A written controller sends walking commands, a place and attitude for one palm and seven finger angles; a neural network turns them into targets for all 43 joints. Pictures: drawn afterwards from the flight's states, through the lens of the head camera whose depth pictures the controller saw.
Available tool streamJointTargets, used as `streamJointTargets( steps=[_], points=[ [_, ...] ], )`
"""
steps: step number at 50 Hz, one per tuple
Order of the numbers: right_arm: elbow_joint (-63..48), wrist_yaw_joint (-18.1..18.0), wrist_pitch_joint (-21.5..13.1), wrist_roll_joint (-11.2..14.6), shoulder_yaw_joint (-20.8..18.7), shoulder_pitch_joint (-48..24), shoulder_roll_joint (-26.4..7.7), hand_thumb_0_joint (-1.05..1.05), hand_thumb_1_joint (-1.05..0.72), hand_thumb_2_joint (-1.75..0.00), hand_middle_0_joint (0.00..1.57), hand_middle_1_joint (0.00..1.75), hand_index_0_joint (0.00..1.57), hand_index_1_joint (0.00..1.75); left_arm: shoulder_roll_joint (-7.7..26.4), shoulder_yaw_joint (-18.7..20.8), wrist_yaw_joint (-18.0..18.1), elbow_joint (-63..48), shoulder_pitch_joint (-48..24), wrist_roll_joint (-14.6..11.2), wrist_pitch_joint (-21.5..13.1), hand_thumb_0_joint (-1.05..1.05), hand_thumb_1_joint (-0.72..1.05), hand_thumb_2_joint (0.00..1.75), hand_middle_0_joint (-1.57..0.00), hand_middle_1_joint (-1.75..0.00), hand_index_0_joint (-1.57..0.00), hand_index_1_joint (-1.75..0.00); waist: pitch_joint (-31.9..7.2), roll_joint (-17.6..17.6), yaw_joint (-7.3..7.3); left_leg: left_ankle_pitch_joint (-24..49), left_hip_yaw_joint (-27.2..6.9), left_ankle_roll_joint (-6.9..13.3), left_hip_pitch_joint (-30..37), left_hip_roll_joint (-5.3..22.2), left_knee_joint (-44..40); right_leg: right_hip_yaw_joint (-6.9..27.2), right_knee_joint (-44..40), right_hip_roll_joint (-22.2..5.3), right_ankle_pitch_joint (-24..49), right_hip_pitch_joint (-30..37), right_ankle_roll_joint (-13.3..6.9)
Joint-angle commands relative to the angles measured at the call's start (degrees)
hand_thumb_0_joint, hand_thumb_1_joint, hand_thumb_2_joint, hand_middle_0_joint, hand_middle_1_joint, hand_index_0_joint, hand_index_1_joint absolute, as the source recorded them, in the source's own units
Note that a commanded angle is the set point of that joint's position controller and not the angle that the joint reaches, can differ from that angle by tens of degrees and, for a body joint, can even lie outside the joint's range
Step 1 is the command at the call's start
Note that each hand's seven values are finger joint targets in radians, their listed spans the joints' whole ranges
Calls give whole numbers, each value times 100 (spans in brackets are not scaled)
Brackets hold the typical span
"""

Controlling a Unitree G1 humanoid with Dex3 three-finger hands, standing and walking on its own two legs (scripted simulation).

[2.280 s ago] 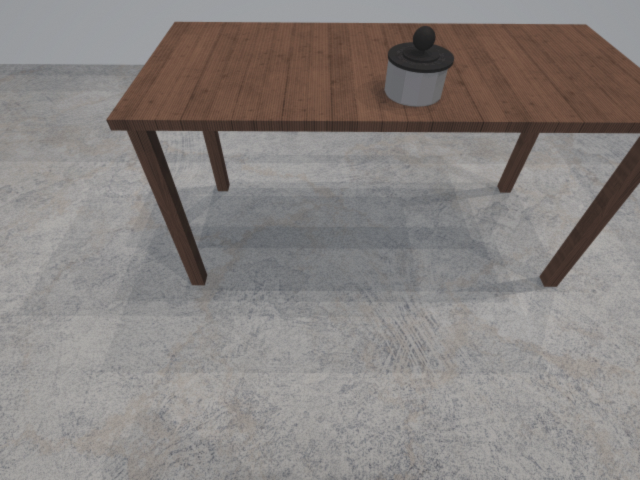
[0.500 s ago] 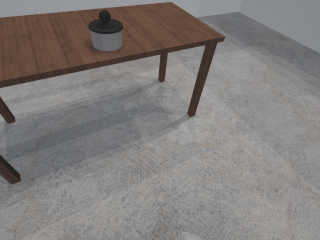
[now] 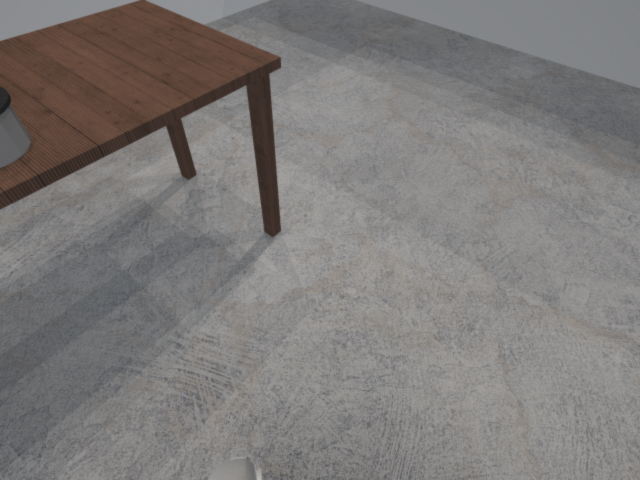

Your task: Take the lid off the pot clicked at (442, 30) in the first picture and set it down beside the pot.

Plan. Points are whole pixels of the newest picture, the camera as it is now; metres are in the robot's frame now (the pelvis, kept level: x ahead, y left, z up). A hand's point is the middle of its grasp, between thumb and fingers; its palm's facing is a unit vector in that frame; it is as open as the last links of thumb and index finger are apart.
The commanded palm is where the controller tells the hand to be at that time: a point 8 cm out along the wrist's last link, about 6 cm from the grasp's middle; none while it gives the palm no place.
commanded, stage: walk to a spot facing it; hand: left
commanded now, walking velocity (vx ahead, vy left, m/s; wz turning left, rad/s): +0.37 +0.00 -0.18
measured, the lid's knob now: out of the picture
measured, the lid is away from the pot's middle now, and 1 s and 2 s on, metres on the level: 0.00 0.00 0.00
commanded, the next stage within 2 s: turn to face it in 0.50 s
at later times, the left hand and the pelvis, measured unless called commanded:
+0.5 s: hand (186, 414) +0.25 +0.21 -0.17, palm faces -0.13 -0.98 -0.12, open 7.4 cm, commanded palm none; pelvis +0.20 +0.04 +0.01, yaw -11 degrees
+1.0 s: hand (268, 278) +0.50 +0.10 -0.15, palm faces -0.11 -0.98 -0.15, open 7.3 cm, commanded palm none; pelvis +0.34 -0.04 +0.00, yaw -6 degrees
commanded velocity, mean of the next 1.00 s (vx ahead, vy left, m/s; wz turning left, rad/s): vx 0.17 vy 0.00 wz -0.01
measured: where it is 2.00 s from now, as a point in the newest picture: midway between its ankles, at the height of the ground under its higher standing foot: (336, 436)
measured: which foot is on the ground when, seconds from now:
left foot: up 0.00-0.16, down 0.18-0.68, up 0.70-1.00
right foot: down 0.00-0.18, up 0.20-0.68, down 0.70-1.00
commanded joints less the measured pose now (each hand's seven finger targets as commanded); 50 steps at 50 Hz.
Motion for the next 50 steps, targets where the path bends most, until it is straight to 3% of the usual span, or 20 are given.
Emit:
streamJointTargets(
  steps=[1,4,7,9,10,13,17,26,28,31,32,33,34,35,36,37,39,41,46,50],
  points=[
    [-341,23,-151,30,-104,84,-260,0,-90,-90,20,30,20,30,1036,286,83,-193,384,37,-203,0,90,90,-20,-30,-20,-30,-52,-605,309,91,4,-13,459,-100,-1015,1592,-1824,-1545,-1652,-154,-795],
    [-395,23,-254,59,-113,-45,-213,0,-90,-90,20,30,20,30,1031,299,77,-134,473,26,-207,0,90,90,-20,-30,-20,-30,101,-568,334,-3,25,48,1029,-263,-1810,1714,-1672,-1573,-1687,-173,-811],
    [-122,-57,-358,58,-141,751,-335,0,-90,-90,20,30,20,30,760,272,56,-134,386,-3,-155,0,90,90,-20,-30,-20,-30,91,2,-20,-160,31,78,2746,-340,-3001,1253,-591,-948,-1885,-1008,-470],
    [60,-151,-386,-57,-303,1769,-1206,0,-90,-90,20,30,20,30,203,163,-22,-389,297,-27,-199,0,90,90,-20,-30,-20,-30,122,1992,-311,-2651,-3369,951,3462,1883,-5089,23,2769,61,-1991,-2591,58],
    [82,-188,-367,-31,-228,1563,-949,0,-90,-90,20,30,20,30,490,235,-4,-399,-18,52,-202,0,90,90,-20,-30,-20,-30,342,1379,-268,-2864,-3641,1048,3006,1922,-5358,512,3679,-318,-1533,-2773,36],
    [-35,-206,-493,58,-41,650,-393,0,-90,-90,20,30,20,30,398,288,-111,-16,395,99,-143,0,90,90,-20,-30,-20,-30,446,358,303,-999,-1733,649,2453,1275,-5157,573,4160,-728,-216,-2507,173],
    [195,-258,-596,139,-9,820,-238,0,-90,-90,20,30,20,30,162,269,-124,137,642,95,19,0,90,90,-20,-30,-20,-30,220,444,408,1390,-209,419,2815,852,-4899,327,3960,-763,294,-2473,364],
    [587,-269,-487,84,-20,1464,-265,0,-90,-90,20,30,20,30,-44,169,-226,-232,-693,59,41,0,90,90,-20,-30,-20,-30,714,763,22,2979,794,782,3370,1002,-4574,-492,1908,-764,423,-2541,373],
    [574,-277,-459,62,-55,1318,-320,0,-90,-90,20,30,20,30,-58,170,-238,-280,-759,38,24,0,90,90,-20,-30,-20,-30,741,846,89,3355,1041,792,3407,1049,-4374,-583,1450,-659,363,-2244,243],
    [644,-268,-401,64,-110,1332,-443,0,-90,-90,20,30,20,30,71,153,-158,-121,-311,64,-63,0,90,90,-20,-30,-20,-30,314,767,248,5226,1096,760,3398,1078,-3326,-860,1027,-251,33,-1006,-28],
    [669,-273,-386,81,-105,1196,-492,0,-90,-90,20,30,20,30,107,161,-106,77,309,86,-126,0,90,90,-20,-30,-20,-30,-86,859,547,5419,1106,680,3343,970,-2617,-903,663,-144,207,-192,-94],
    [681,-250,-384,137,-78,1047,-466,0,-90,-90,20,30,20,30,364,224,-45,368,1158,107,-214,0,90,90,-20,-30,-20,-30,-677,590,954,4815,1115,488,2733,747,-1472,-819,188,-215,935,1326,-132],
    [698,-204,-375,253,-27,1363,-80,0,-90,-90,20,30,20,30,974,347,64,558,1750,104,-304,0,90,90,-20,-30,-20,-30,-1498,-577,1082,1381,1010,242,1126,174,235,823,333,-1763,2828,3170,-582],
    [671,-253,-371,279,-16,1591,137,0,-90,-90,20,30,20,30,1291,373,95,661,1993,-17,-339,0,90,90,-20,-30,-20,-30,-2108,-991,888,-2032,425,115,411,-514,1926,2168,117,-3044,5089,3639,-1227],
    [494,-316,-299,266,-17,1141,98,0,-90,-90,20,30,20,30,1198,344,166,518,1698,-81,-267,0,90,90,-20,-30,-20,-30,-1670,-205,925,-1843,-401,228,391,-369,2148,1823,-158,-3031,5455,2764,-1240],
    [550,-292,-225,226,-12,1102,165,0,-90,-90,20,30,20,30,1162,309,188,468,1259,-36,-277,0,90,90,-20,-30,-20,-30,-1454,-957,748,-1412,-517,173,247,-235,2313,1782,-432,-2916,4458,2196,-1070],
    [712,-274,-9,132,-20,1021,173,0,-90,-90,20,30,20,30,553,138,246,275,362,-28,-239,0,90,90,-20,-30,-20,-30,-385,-473,339,-724,-534,136,551,9,1928,743,-1036,-2498,2674,453,-640],
    [785,-235,150,115,-18,1208,299,0,-90,-90,20,30,20,30,434,121,290,127,-171,10,-206,0,90,90,-20,-30,-20,-30,-196,-266,29,-549,-437,65,778,50,1328,104,-1342,-2332,1556,-273,-509],
    [398,-117,289,79,-71,718,261,0,-90,-90,20,30,20,30,426,205,306,-46,-274,34,-68,0,90,90,-20,-30,-20,-30,-11,-580,74,-374,-130,-29,600,63,479,-365,-1612,-2368,-72,-475,-462],
    [19,-27,257,65,-92,10,169,0,-90,-90,20,30,20,30,640,298,300,-138,-101,61,10,0,90,90,-20,-30,-20,-30,135,-657,309,-573,149,-13,487,-53,-582,-534,-1332,-2474,-199,-14,-441]
  ],
)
